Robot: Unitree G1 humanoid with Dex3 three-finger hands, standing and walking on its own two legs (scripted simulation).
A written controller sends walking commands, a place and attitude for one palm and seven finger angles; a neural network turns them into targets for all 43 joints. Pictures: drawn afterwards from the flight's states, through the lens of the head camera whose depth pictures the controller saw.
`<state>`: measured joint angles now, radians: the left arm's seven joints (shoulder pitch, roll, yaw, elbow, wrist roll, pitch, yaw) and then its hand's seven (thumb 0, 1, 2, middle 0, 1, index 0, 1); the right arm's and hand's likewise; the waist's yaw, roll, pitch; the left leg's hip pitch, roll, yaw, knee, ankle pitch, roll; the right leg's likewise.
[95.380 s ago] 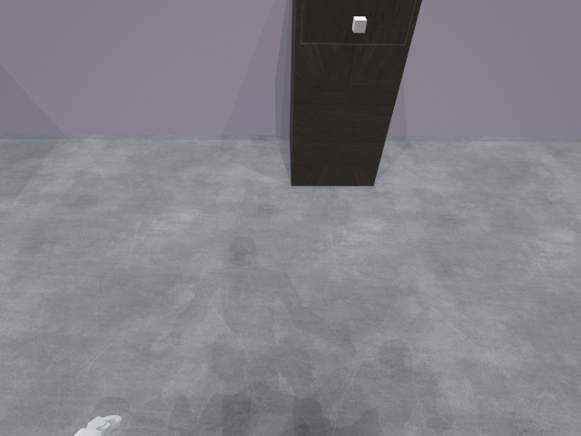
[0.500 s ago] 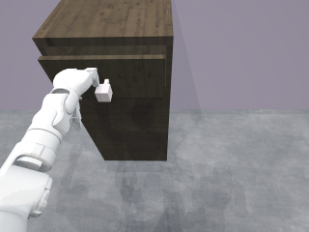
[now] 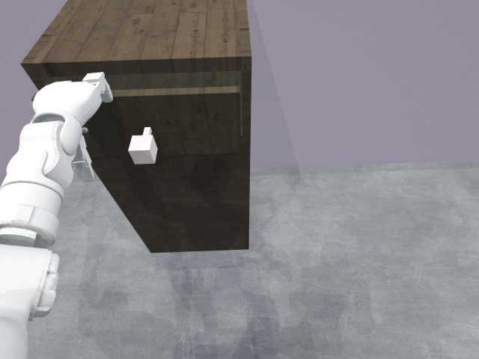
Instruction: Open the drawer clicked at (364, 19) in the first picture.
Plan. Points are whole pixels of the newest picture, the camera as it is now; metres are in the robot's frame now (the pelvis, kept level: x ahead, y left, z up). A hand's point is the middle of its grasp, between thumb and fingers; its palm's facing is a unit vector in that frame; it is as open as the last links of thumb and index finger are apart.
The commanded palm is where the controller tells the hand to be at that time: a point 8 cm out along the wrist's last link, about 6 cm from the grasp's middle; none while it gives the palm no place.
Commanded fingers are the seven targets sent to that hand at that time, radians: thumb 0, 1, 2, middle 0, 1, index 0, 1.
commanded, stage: lower the fingers behind the handle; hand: left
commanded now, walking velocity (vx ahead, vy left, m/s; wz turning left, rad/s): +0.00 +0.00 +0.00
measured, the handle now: (145, 142) +0.51 +0.21 +0.04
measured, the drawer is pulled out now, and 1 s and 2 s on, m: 0.06 0.06 0.06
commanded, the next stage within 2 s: close the thumb around the handle in 1.38 s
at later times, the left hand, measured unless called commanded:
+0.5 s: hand (123, 153) +0.46 +0.23 +0.06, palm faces -0.05 +0.00 -1.00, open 13.9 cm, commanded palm +0.44 +0.24 +0.12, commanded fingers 0.00 -0.50 0.30 -0.30 -1.20 -0.30 -1.20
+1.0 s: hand (127, 157) +0.46 +0.23 +0.05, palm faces +0.00 +0.00 -1.00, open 14.0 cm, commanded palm +0.43 +0.24 +0.09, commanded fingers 0.00 -0.50 0.30 -0.30 -1.20 -0.30 -1.20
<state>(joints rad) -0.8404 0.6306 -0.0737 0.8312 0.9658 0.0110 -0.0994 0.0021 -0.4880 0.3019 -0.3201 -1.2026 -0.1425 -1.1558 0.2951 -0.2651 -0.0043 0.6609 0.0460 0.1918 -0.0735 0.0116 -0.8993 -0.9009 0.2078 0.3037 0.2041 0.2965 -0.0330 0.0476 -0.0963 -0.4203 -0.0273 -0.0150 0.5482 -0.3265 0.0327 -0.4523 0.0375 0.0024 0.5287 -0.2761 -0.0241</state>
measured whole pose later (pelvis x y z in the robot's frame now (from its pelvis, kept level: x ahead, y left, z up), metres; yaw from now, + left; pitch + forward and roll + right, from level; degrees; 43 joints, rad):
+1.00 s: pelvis -0.02 +0.00 -0.01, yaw -1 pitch +16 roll -1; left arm -0.81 0.51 -0.04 0.98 1.08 -0.05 0.26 0.00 -0.49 0.30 -0.32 -1.20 -0.27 -1.24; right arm 0.31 -0.29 -0.06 0.67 0.01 0.12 -0.04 0.01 -0.90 -0.90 0.20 0.30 0.20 0.30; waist -0.07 0.04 -0.12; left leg -0.60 -0.02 0.01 0.67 -0.36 0.03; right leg -0.63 0.05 0.02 0.65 -0.29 -0.03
